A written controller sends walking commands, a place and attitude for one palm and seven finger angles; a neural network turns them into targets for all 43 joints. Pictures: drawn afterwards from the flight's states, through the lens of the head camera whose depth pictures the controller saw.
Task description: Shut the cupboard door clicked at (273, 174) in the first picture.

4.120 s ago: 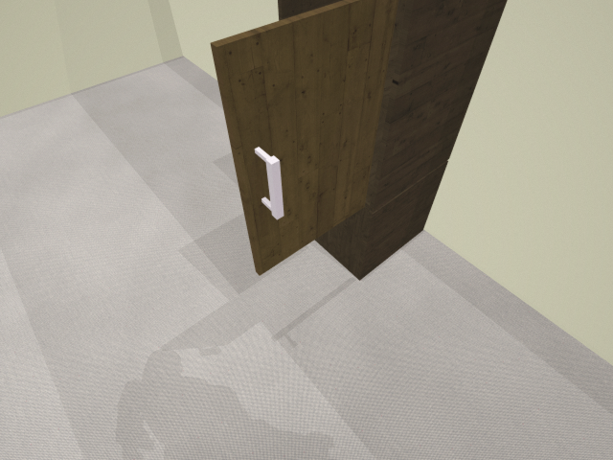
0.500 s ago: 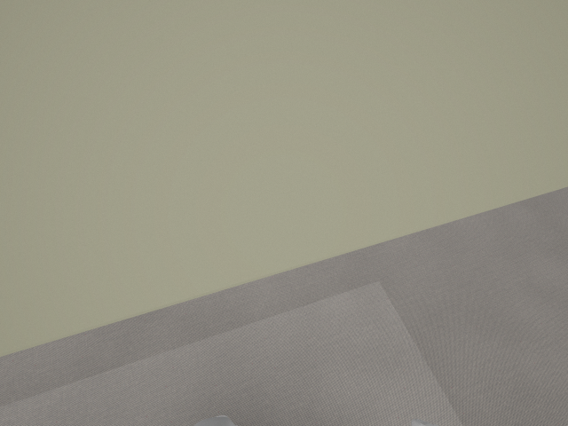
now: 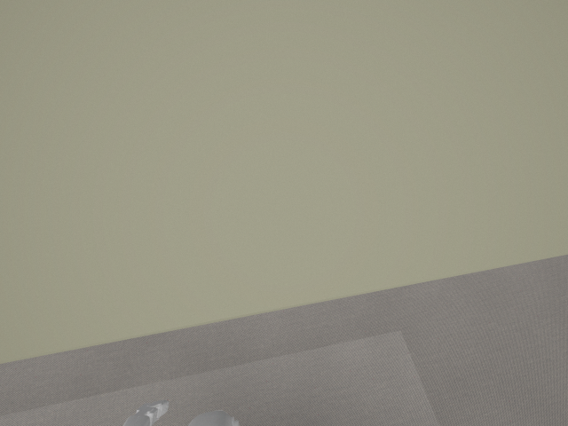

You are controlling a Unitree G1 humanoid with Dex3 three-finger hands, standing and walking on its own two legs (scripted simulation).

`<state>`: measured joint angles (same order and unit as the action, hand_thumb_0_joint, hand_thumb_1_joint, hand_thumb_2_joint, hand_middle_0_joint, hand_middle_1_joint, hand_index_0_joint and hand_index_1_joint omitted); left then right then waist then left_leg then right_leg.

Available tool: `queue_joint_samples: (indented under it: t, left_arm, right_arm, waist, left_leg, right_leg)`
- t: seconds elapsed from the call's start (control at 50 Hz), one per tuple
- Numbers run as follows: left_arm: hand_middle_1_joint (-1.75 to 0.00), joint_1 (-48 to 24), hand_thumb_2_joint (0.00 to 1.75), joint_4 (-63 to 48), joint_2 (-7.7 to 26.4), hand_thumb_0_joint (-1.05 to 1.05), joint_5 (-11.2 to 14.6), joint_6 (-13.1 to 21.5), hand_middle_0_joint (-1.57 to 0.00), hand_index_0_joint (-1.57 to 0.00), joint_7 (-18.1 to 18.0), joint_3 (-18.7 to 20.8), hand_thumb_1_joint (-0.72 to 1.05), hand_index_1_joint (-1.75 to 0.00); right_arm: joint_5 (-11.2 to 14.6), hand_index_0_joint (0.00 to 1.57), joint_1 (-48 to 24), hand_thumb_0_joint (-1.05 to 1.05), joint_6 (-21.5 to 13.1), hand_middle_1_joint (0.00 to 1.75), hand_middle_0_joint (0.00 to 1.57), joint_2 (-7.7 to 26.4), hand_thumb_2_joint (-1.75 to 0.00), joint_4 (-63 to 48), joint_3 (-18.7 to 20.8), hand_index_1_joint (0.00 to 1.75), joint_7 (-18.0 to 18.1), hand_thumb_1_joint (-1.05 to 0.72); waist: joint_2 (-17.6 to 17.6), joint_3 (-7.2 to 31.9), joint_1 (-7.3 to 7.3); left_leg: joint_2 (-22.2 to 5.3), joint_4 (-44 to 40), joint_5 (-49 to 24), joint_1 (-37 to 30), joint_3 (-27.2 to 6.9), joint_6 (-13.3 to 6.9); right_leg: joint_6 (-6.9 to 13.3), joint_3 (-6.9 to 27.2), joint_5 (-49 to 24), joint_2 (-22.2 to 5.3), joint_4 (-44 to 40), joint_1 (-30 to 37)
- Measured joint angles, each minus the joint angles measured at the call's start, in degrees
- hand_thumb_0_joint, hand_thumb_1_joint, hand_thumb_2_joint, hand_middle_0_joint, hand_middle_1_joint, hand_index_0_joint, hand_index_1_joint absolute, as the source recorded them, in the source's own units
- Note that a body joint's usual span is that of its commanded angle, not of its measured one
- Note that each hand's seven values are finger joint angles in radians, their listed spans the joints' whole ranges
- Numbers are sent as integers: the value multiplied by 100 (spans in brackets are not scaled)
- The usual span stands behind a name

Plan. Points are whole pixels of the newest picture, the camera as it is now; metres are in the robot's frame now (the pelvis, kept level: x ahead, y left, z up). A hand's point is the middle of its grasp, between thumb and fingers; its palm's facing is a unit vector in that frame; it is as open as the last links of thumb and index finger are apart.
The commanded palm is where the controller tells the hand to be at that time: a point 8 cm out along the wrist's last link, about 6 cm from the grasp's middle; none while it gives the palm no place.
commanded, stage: turn to face it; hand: left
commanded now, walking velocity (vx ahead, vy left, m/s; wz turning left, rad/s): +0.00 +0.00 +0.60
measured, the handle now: out of the picture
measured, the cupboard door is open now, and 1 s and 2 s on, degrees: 89 89 89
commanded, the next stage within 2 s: none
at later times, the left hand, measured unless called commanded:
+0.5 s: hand out of the picture +0.12 +0.20 -0.15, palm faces +0.29 -0.90 -0.31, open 7.4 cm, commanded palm none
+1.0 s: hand out of the picture +0.02 +0.18 -0.17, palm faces +0.61 -0.76 -0.25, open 7.4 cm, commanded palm none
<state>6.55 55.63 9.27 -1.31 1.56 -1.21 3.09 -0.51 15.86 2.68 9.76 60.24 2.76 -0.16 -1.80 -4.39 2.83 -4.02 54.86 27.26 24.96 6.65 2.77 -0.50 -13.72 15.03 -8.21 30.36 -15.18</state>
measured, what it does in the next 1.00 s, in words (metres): steps on the spot, turning left: left foot, then right foot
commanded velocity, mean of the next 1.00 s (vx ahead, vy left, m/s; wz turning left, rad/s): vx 0.00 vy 0.00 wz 0.60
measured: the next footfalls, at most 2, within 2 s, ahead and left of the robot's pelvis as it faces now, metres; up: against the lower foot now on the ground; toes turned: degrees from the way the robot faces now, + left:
left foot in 0.10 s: +0.09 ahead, +0.12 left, +0.00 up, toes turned +13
right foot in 0.46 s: +0.15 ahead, -0.15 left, +0.00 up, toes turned +13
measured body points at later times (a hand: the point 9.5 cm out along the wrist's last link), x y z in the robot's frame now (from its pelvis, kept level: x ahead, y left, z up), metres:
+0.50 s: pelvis +0.07 -0.04 -0.01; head +0.12 -0.04 +0.43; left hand +0.11 +0.25 -0.13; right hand +0.22 -0.27 -0.16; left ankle +0.04 +0.10 -0.72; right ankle +0.12 -0.16 -0.74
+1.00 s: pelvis +0.09 -0.04 +0.00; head +0.13 +0.01 +0.44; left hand -0.01 +0.22 -0.15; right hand +0.32 -0.19 -0.13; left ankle +0.02 +0.05 -0.74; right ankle +0.16 -0.18 -0.67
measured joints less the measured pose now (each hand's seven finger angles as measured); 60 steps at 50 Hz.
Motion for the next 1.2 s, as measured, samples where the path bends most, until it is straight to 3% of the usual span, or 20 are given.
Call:
queue_joint_samples:
  t: [0.08, 0.12, 0.18, 0.24, 0.34, 0.44, 0.46, 0.52, 0.56, 0.6, 0.74, 0.8, 0.86, 0.9, 0.96, 1.04, 1.12, 1.16, 1.2]
  left_arm:
    - [-30, 74, 90, -41, 121, -1, -2, -62, -20, -21, 23, 33, 92, -30]
    - [-30, 183, 90, -75, 171, -1, 37, -148, -20, -21, 48, 41, 92, -30]
    - [-30, 185, 90, -37, 354, 0, 30, -358, -20, -21, 20, 78, 91, -30]
    - [-30, 91, 90, -33, 471, 0, 37, -421, -20, -20, 25, 110, 91, -30]
    - [-30, -26, 90, -261, 540, 0, 64, -427, -19, -20, 56, 97, 91, -30]
    - [-30, -33, 90, -493, 522, 0, 78, -332, -19, -20, 81, 50, 91, -30]
    - [-30, 41, 90, -576, 560, 0, 55, -268, -20, -20, 81, 34, 91, -30]
    - [-30, 102, 90, -596, 396, 0, 1, -196, -20, -20, 21, -17, 90, -30]
    - [-30, 210, 90, -585, 295, 0, 0, -212, -20, -20, -6, -55, 90, -30]
    - [-30, 320, 90, -549, 234, 0, -4, -226, -20, -20, -14, -80, 90, -30]
    - [-30, 546, 90, -414, 182, 0, -25, -177, -20, -21, 37, -111, 90, -30]
    - [-30, 668, 90, -359, 244, 0, 21, -206, -20, -21, 71, -56, 90, -30]
    - [-30, 563, 90, -247, 418, 0, 39, -418, -20, -21, 50, 7, 90, -30]
    - [-30, 441, 90, -180, 492, 1, 44, -502, -20, -21, 29, 48, 90, -30]
    - [-30, 286, 90, -224, 567, 1, 55, -507, -20, -20, 47, 87, 90, -30]
    - [-30, 117, 90, -369, 593, 1, 66, -477, -20, -20, 63, 89, 90, -30]
    - [-30, -24, 90, -511, 558, 1, 83, -408, -20, -20, 74, 59, 90, -30]
    - [-30, 7, 90, -625, 569, 0, 76, -306, -20, -20, 79, 27, 90, -30]
    - [-30, -12, 90, -649, 469, 0, 24, -212, -20, -20, 37, 0, 90, -30]
  right_arm:
    - [-27, 20, -312, 0, -60, 30, 19, 78, -90, -352, 13, 30, -59, -92]
    - [-60, 20, -416, 0, -134, 30, 19, 197, -90, -542, 41, 30, -81, -92]
    - [-96, 20, -608, 0, -219, 30, 19, 218, -90, -723, 35, 30, -8, -91]
    - [-91, 20, -647, 0, -257, 30, 19, 239, -90, -832, 5, 30, 81, -91]
    - [-90, 20, -633, 0, -176, 30, 20, 311, -90, -845, -14, 30, 71, -91]
    - [-77, 21, -596, 0, 9, 30, 20, 400, -90, -831, 59, 30, 14, -91]
    - [-49, 21, -557, 0, 49, 30, 20, 397, -90, -853, 79, 30, -1, -91]
    - [-27, 21, -682, 0, 180, 30, 20, 545, -90, -815, 192, 30, -29, -91]
    - [-34, 20, -760, 0, 234, 30, 20, 591, -90, -789, 224, 30, -54, -91]
    - [-26, 20, -813, 0, 253, 30, 20, 569, -90, -787, 218, 30, -86, -91]
    - [11, 20, -969, 0, 190, 30, 19, 397, -90, -831, 90, 30, -146, -91]
    - [-2, 20, -997, 0, 87, 30, 19, 392, -90, -926, 36, 30, -160, -91]
    - [-40, 20, -1036, 0, -37, 30, 20, 305, -90, -972, 13, 30, -111, -91]
    - [-52, 20, -977, 0, -75, 30, 20, 269, -90, -982, -8, 30, -37, -91]
    - [-55, 21, -876, 0, -85, 30, 20, 244, -90, -921, -34, 30, 29, -91]
    - [-69, 21, -736, 0, -51, 30, 20, 257, -90, -827, -27, 30, 29, -91]
    - [-79, 21, -620, 0, 39, 30, 20, 311, -90, -771, 32, 30, 5, -91]
    - [-44, 21, -526, 0, 90, 30, 20, 334, -90, -776, 70, 30, -7, -91]
    - [-16, 21, -572, 0, 150, 30, 20, 432, -90, -755, 140, 30, -22, -91]
  waist:
    - [-134, -10, -85]
    - [-78, 57, -109]
    - [-130, 57, -107]
    - [-85, 34, -146]
    - [88, -23, -217]
    - [317, -37, -178]
    - [246, 27, -188]
    - [414, -109, -181]
    - [429, -164, -162]
    - [349, -183, -140]
    - [-9, -266, -267]
    - [-46, -219, -303]
    - [-175, -271, -329]
    - [-139, -265, -321]
    - [-73, -256, -333]
    - [63, -220, -300]
    - [247, -177, -196]
    - [239, -80, -172]
    - [340, -141, -159]
  left_leg:
    - [25, -1408, -752, -245, 192, -12]
    - [29, -1855, -1294, -337, 136, -232]
    - [98, -1578, -919, -227, 18, -508]
    - [160, -1921, -1036, -398, -156, -431]
    - [217, -2425, -1294, -673, -500, -348]
    - [265, -2243, -1221, -602, -961, -128]
    - [347, -2025, -1081, -478, -974, -127]
    - [426, -224, 51, 104, -990, -92]
    - [401, 774, 25, 372, -808, -23]
    - [338, 1021, -92, 418, -610, 51]
    - [276, -997, -142, -352, -116, 78]
    - [274, -2197, -1095, -841, -34, -107]
    - [372, -1915, -905, -693, -173, -445]
    - [380, -1994, -854, -713, -332, -471]
    - [394, -2318, -1057, -847, -530, -408]
    - [390, -2551, -1213, -946, -782, -345]
    - [388, -2427, -1189, -848, -1090, -208]
    - [481, -2155, -1069, -673, -1216, -117]
    - [528, -1188, -216, -307, -1195, -88]
  right_leg:
    - [-127, -278, 296, -138, 241, 104]
    - [-268, -266, 835, -165, 871, -96]
    - [-370, 546, 1687, 101, 2572, -779]
    - [-452, 939, 1349, 296, 3417, -1218]
    - [-486, 1157, 1043, 410, 2695, -1221]
    - [-399, 1126, 510, 562, 850, -526]
    - [-291, 1161, 261, 484, 315, -329]
    - [-23, 914, 326, 409, 540, -307]
    - [15, 758, 328, 332, 412, -155]
    - [15, 616, 255, 247, 195, -6]
    - [-39, 88, 288, -41, 45, 175]
    - [-145, -142, 583, -155, 581, 7]
    - [-355, 479, 1573, -38, 2176, -620]
    - [-416, 803, 1551, 144, 2948, -976]
    - [-473, 1078, 1196, 272, 3239, -1243]
    - [-477, 1231, 1025, 355, 2603, -1171]
    - [-408, 1231, 816, 517, 1356, -687]
    - [-319, 1201, 324, 514, 326, -236]
    - [-117, 1095, 268, 487, 382, -234]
